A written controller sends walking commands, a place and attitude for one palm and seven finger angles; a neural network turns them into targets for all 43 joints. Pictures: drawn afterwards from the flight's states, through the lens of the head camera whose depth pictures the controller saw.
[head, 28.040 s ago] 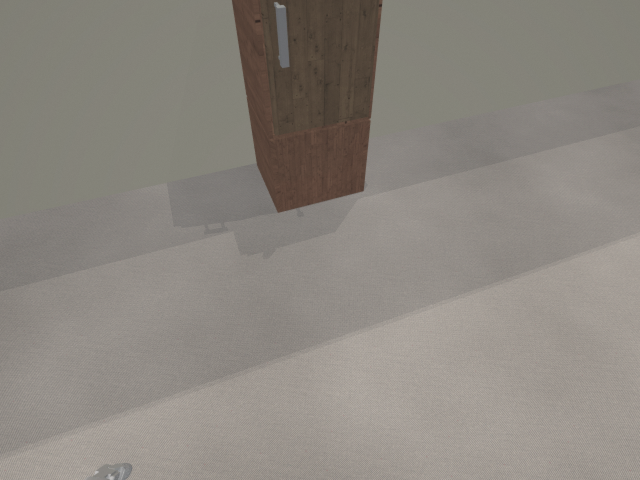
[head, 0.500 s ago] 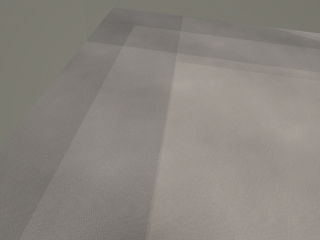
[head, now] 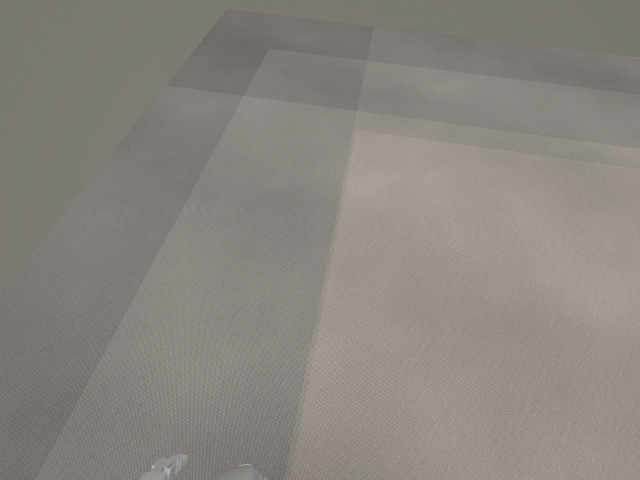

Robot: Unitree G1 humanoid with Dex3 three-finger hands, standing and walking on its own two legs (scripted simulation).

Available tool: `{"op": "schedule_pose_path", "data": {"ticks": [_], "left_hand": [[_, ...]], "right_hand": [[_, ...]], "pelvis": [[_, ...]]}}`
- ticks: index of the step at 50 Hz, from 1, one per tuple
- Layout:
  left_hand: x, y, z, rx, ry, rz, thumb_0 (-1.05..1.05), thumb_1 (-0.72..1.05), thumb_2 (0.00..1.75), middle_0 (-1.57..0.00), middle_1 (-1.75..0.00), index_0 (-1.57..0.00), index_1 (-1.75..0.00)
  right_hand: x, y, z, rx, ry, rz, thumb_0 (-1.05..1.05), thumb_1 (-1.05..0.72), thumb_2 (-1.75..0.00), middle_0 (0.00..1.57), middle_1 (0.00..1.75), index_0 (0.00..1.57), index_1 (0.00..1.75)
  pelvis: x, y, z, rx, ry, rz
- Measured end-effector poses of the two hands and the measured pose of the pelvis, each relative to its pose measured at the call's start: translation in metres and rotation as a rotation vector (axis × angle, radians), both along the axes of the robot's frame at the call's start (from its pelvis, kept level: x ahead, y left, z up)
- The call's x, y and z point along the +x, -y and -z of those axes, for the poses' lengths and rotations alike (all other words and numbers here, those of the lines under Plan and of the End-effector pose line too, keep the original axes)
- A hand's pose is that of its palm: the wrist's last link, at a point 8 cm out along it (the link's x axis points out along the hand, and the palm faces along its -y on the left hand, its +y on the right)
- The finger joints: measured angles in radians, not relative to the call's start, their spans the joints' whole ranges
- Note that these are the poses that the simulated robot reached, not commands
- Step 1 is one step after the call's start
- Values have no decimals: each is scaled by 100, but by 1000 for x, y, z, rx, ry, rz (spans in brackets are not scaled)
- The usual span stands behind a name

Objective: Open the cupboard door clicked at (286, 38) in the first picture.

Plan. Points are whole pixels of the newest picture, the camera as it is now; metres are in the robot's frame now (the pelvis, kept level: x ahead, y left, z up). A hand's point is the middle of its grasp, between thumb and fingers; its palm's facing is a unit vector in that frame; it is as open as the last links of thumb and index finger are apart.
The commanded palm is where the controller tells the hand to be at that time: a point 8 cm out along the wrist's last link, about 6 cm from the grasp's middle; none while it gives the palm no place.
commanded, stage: turn to face it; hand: left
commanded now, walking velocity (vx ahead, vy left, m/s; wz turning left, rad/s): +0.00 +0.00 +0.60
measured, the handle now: out of the picture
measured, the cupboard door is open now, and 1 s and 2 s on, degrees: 41 41 41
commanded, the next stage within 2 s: none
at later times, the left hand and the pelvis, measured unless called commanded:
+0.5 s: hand out of the picture +0.09 +0.19 -0.16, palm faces +0.29 -0.91 -0.30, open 7.4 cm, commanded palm none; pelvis +0.06 -0.04 -0.01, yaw +17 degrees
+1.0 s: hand out of the picture +0.04 +0.19 -0.16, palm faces +0.56 -0.78 -0.27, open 7.4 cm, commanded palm none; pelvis +0.08 -0.05 +0.00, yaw +35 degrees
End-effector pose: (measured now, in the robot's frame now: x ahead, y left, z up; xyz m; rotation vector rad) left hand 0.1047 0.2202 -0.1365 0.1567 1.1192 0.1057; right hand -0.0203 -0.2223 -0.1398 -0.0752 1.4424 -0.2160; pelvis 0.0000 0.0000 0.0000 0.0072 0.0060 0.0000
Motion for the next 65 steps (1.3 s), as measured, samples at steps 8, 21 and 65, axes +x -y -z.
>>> {"op": "schedule_pose_path", "data": {"ticks": [8,21,65], "left_hand": [[-11,-34,30,0,-103,-105,-1,92,90,-20,-30,-20,-30],[-12,-30,-10,103,-25,-253,0,91,90,-19,-30,-20,-30],[-111,60,-9,42,-82,-789,0,91,90,-20,-30,-20,-30]], "right_hand": [[109,5,2,-82,171,-147,0,-92,-90,20,30,20,30],[194,45,-1,-61,200,-323,0,-90,-90,20,30,20,30],[365,-23,-8,17,190,-876,0,-91,-90,20,30,19,30]], "pelvis": [[31,-14,19,-25,-10,-78],[54,28,9,-18,-26,-237],[106,67,1,27,-12,-804]]}}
